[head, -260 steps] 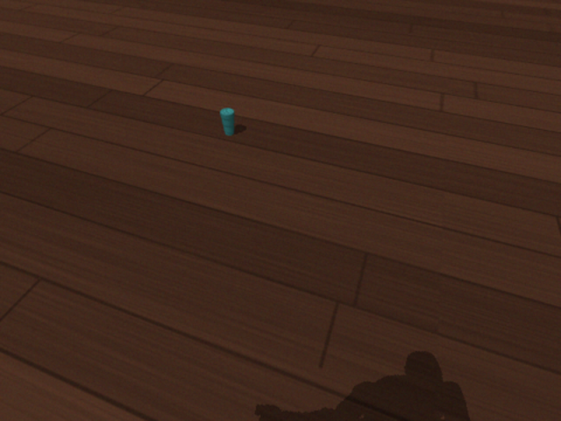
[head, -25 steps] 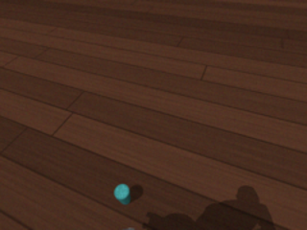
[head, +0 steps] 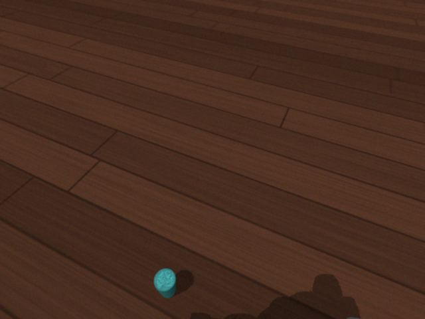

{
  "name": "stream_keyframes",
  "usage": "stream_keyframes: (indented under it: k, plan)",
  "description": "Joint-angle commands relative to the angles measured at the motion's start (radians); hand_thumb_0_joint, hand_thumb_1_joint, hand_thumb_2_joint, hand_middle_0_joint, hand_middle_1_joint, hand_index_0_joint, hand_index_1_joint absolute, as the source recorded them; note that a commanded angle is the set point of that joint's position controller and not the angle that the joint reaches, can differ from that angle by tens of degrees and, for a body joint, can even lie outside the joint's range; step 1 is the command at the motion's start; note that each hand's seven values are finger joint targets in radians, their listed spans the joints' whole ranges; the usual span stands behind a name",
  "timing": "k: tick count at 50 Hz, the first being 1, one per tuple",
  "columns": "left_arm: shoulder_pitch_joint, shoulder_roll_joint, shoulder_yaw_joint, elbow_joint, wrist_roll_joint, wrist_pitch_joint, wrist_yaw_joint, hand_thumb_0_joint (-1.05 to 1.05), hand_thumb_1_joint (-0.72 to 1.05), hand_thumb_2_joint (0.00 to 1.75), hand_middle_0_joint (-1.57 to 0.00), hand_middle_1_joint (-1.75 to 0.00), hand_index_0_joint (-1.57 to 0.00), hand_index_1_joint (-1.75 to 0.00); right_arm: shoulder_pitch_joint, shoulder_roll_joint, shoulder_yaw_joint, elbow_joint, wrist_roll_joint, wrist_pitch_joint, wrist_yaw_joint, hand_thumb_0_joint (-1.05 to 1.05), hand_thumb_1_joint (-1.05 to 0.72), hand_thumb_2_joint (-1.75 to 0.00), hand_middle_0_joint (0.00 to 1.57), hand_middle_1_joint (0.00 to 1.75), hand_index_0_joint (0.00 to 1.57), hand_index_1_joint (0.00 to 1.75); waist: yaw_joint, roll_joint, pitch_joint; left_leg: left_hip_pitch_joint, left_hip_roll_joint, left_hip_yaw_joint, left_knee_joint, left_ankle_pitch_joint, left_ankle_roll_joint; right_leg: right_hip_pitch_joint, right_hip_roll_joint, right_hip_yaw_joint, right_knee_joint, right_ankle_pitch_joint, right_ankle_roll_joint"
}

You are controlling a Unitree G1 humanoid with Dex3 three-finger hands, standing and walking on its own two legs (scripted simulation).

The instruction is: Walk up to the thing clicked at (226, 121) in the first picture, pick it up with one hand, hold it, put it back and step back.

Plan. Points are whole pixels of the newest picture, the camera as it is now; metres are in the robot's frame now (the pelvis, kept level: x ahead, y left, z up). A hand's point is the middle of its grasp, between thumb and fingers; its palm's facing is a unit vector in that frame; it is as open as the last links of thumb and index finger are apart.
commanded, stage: walk up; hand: left
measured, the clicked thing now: (166, 285) +0.40 +0.20 -0.69
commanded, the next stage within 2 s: stand in 0.84 s
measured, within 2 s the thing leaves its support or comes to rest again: neither
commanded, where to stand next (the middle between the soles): +0.07 +0.00 m, yaw +0 degrees
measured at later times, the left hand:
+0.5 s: hand out of the picture +0.09 +0.24 -0.14, palm faces -0.03 -0.94 -0.35, open 7.4 cm
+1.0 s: hand out of the picture +0.11 +0.24 -0.14, palm faces -0.03 -0.94 -0.34, open 7.4 cm
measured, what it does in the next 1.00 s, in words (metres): stands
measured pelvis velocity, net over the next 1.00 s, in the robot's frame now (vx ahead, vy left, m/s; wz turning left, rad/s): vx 0.02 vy -0.01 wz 0.00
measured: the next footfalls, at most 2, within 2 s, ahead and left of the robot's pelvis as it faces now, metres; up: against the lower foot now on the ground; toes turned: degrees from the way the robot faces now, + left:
none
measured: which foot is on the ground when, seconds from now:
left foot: down 0.00-1.00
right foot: down 0.00-1.00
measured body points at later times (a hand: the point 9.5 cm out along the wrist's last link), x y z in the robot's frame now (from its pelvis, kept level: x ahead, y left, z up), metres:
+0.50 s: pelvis +0.01 -0.01 +0.01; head +0.02 -0.01 +0.46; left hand +0.10 +0.29 -0.12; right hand +0.09 -0.31 -0.12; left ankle +0.03 +0.11 -0.74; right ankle +0.02 -0.15 -0.74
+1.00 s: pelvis +0.02 -0.01 +0.01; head +0.03 -0.02 +0.46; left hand +0.11 +0.29 -0.12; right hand +0.10 -0.31 -0.12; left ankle +0.03 +0.11 -0.74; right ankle +0.02 -0.15 -0.74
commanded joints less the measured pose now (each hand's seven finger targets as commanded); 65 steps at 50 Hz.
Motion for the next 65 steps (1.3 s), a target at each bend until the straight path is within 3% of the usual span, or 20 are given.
stream_keyframes:
  k: [1,8,16,23,38,44,49,56,65]
  plan:
    - [-0.071,0.204,0.044,-0.025,0.001,-0.024,0.015,0.00,0.90,0.90,-0.20,-0.30,-0.20,-0.30,-0.062,-0.230,-0.051,-0.030,0.004,-0.012,-0.012,0.00,-0.90,-0.90,0.20,0.30,0.20,0.30,-0.020,0.015,-0.102,0.079,0.115,-0.126,-0.174,0.074,0.028,0.017,-0.081,0.082,-0.139,0.097,-0.055]
    - [-0.082,0.196,0.048,0.000,0.006,-0.020,0.012,0.00,0.90,0.90,-0.20,-0.30,-0.20,-0.30,-0.080,-0.221,-0.051,0.002,0.000,-0.012,-0.011,0.00,-0.90,-0.90,0.20,0.30,0.20,0.30,-0.016,0.009,-0.100,0.105,0.107,-0.113,-0.231,0.079,0.015,0.040,-0.088,0.077,-0.190,0.088,-0.045]
    - [-0.100,0.197,0.061,-0.001,0.012,-0.020,0.014,0.00,0.90,0.90,-0.20,-0.30,-0.20,-0.30,-0.057,-0.216,-0.056,0.014,-0.003,-0.010,-0.011,0.00,-0.90,-0.90,0.20,0.30,0.20,0.30,-0.022,-0.011,-0.132,0.142,0.107,-0.095,-0.227,0.172,0.008,0.087,-0.097,0.070,-0.201,0.147,-0.042]
    - [-0.104,0.190,0.066,-0.006,0.014,-0.013,0.014,0.00,0.90,0.90,-0.20,-0.30,-0.20,-0.30,-0.038,-0.213,-0.055,0.022,-0.008,-0.009,-0.013,0.00,-0.90,-0.90,0.20,0.30,0.20,0.30,-0.023,0.004,-0.103,0.111,0.104,-0.101,-0.248,0.106,0.006,0.078,-0.092,0.076,-0.211,0.092,-0.045]
    - [-0.111,0.180,0.073,-0.022,0.014,-0.011,0.014,0.00,0.90,0.90,-0.20,-0.30,-0.20,-0.30,-0.002,-0.206,-0.056,0.018,-0.010,-0.009,-0.017,0.00,-0.90,-0.90,0.20,0.30,0.20,0.30,-0.031,-0.001,-0.104,0.109,0.099,-0.096,-0.235,0.147,0.003,0.093,-0.090,0.075,-0.211,0.125,-0.046]
    - [-0.096,0.177,0.069,-0.029,0.012,-0.005,0.011,0.00,0.90,0.90,-0.20,-0.30,-0.20,-0.30,-0.007,-0.211,-0.056,0.009,-0.018,-0.019,-0.023,0.00,-0.90,-0.90,0.20,0.30,0.20,0.30,-0.032,0.000,-0.106,0.125,0.120,-0.102,-0.252,0.183,-0.002,0.091,-0.093,0.077,-0.198,0.126,-0.047]
    - [-0.088,0.179,0.067,-0.033,0.014,-0.004,0.011,0.00,0.90,0.90,-0.20,-0.30,-0.20,-0.30,-0.014,-0.210,-0.056,0.004,-0.015,-0.019,-0.024,0.00,-0.90,-0.90,0.20,0.30,0.20,0.30,-0.032,0.001,-0.092,0.129,0.116,-0.099,-0.257,0.153,-0.005,0.074,-0.093,0.077,-0.207,0.106,-0.044]
    - [-0.081,0.181,0.064,-0.042,0.012,-0.006,0.010,0.00,0.90,0.90,-0.20,-0.30,-0.20,-0.30,-0.012,-0.209,-0.056,0.004,-0.014,-0.023,-0.024,0.00,-0.90,-0.90,0.20,0.30,0.20,0.30,-0.034,0.011,-0.124,0.162,0.123,-0.087,-0.239,0.239,-0.007,0.095,-0.096,0.079,-0.196,0.174,-0.051]
    - [-0.071,0.183,0.062,-0.043,0.012,-0.006,0.011,0.00,0.90,0.90,-0.20,-0.30,-0.20,-0.30,-0.010,-0.204,-0.052,0.005,-0.013,-0.019,-0.023,0.00,-0.90,-0.90,0.20,0.30,0.20,0.30,-0.034,-0.003,-0.092,0.146,0.120,-0.085,-0.250,0.184,-0.008,0.084,-0.095,0.082,-0.213,0.145,-0.050]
